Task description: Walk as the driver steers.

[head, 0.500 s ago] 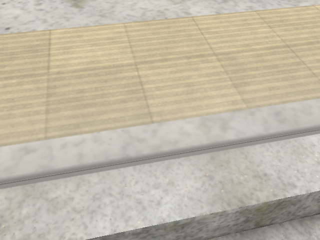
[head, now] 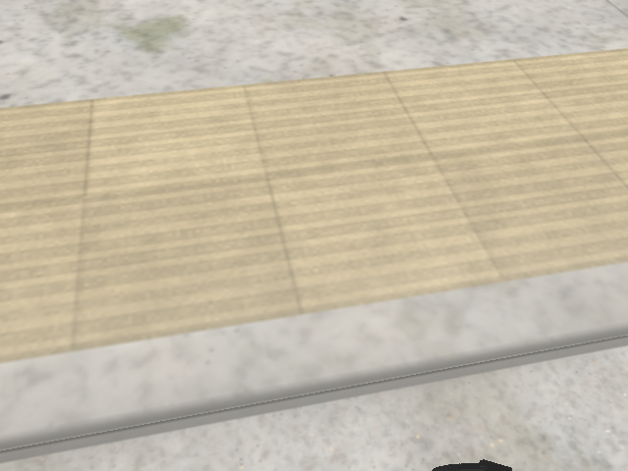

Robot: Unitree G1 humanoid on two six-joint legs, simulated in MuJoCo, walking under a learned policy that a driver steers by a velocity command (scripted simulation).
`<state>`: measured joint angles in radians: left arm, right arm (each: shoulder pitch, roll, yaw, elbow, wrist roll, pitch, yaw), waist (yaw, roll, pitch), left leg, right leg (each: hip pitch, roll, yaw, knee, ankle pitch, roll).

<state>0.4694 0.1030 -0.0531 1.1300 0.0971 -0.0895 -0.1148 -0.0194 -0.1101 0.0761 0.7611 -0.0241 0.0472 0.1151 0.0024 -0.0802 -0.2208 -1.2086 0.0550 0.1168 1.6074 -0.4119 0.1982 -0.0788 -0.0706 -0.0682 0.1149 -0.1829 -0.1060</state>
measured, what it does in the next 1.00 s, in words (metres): climbs: left foot 0.20 m higher, then right foot 0.20 m higher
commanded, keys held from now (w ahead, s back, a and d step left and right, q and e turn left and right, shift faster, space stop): w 0.12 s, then no key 0.40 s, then w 0.48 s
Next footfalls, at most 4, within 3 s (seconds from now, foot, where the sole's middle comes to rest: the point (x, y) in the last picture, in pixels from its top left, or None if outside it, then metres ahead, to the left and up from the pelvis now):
0.02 left None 0.14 0.12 -0.60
0.50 right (385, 457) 0.44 -0.08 -0.40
1.18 left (224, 327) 0.67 0.19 -0.40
1.74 right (345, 213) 0.98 -0.04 -0.40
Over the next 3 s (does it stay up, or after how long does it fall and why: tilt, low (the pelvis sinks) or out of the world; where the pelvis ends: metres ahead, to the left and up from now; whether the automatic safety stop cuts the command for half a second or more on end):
stays up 1.24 0.11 0.37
